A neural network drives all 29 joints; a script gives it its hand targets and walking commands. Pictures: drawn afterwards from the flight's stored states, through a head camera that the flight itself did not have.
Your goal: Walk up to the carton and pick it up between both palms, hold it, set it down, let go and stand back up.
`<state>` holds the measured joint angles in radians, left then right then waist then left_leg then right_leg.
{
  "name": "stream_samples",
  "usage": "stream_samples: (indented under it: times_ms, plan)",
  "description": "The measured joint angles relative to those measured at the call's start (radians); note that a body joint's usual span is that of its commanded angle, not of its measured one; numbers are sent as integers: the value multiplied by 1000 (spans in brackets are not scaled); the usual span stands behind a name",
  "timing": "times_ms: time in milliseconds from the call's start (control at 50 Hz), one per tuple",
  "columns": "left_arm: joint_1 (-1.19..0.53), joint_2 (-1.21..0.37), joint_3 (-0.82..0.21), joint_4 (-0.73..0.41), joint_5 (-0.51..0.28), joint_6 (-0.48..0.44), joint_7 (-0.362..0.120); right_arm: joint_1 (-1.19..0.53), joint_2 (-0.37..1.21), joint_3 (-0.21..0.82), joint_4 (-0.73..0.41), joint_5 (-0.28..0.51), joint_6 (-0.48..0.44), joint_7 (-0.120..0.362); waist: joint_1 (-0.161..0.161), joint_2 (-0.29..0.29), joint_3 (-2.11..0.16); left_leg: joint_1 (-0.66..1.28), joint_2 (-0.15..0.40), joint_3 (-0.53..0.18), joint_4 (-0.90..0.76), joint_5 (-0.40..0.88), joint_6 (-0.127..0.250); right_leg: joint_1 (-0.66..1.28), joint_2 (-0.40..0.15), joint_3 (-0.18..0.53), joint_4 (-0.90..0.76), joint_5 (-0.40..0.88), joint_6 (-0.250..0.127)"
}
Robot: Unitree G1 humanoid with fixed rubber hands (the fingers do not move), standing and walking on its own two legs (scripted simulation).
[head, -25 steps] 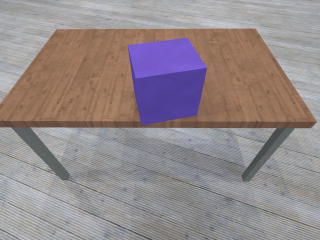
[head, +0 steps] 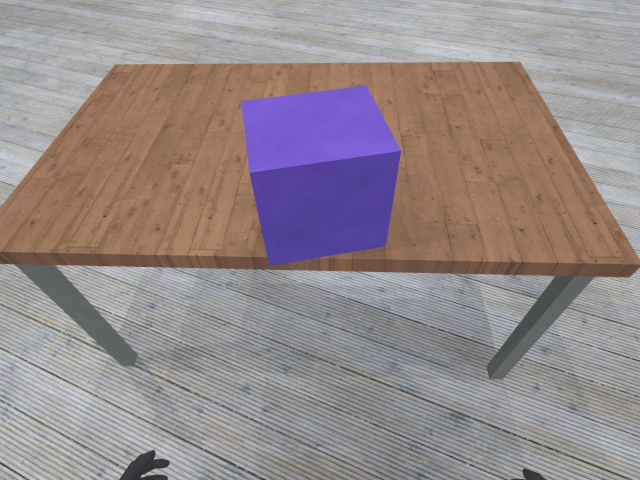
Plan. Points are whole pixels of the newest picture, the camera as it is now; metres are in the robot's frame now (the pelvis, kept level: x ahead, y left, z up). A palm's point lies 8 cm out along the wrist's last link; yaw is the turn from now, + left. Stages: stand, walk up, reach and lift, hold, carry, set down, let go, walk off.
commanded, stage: walk up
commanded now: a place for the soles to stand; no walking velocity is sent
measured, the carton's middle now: (317, 177) +0.60 +0.02 +0.00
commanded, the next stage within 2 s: none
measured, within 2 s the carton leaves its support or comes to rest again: neither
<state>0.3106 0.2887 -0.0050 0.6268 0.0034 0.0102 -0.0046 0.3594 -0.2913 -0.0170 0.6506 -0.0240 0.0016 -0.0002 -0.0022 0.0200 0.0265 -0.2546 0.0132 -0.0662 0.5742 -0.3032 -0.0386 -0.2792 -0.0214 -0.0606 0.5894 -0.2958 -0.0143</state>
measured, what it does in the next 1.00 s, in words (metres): steps on the spot: left foot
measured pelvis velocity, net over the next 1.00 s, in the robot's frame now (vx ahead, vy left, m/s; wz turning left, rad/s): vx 0.06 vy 0.08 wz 0.07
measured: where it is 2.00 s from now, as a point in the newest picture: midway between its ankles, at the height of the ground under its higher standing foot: outside the picture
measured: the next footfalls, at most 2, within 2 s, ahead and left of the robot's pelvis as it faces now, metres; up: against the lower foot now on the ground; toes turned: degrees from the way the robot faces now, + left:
left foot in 0.90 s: +0.12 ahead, +0.18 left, +0.00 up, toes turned +4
right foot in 1.32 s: +0.30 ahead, -0.06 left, +0.00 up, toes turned -1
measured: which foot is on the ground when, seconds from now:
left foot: down 0.00-0.70, up 0.72-0.88, down 0.90-1.00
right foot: down 0.00-0.90, up 0.92-1.00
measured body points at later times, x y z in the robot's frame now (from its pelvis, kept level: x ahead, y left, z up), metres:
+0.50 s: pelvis +0.01 +0.01 +0.00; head +0.01 +0.02 +0.45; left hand +0.12 +0.28 -0.10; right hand +0.13 -0.25 -0.10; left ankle +0.00 +0.15 -0.73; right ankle +0.01 -0.11 -0.73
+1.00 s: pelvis +0.06 +0.08 +0.00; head +0.05 +0.09 +0.45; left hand +0.06 +0.36 -0.13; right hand +0.12 -0.21 -0.10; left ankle +0.08 +0.17 -0.73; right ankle +0.04 -0.08 -0.67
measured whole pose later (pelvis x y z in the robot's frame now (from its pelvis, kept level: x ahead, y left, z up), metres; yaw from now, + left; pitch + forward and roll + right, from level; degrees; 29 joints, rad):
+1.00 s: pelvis +0.06 +0.08 +0.00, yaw +4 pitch -3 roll -1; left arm 0.46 0.32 0.06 0.74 0.04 0.05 -0.02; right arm 0.46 -0.28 -0.06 0.64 -0.05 -0.03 0.00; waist -0.02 -0.03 0.03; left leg -0.27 -0.01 0.02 0.63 -0.31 0.05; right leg -0.38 -0.04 0.01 1.08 -0.49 -0.01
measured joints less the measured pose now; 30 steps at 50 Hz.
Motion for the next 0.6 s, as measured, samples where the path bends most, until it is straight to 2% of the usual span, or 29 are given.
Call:
stream_samples:
  times_ms: [600]
  plan:
    - [-22,15,5,17,10,7,-2,-45,9,8,-10,16,2,6,10,-27,-5,4,-25,-22,17,-16,25,35,-24,-23,-21,-4,24]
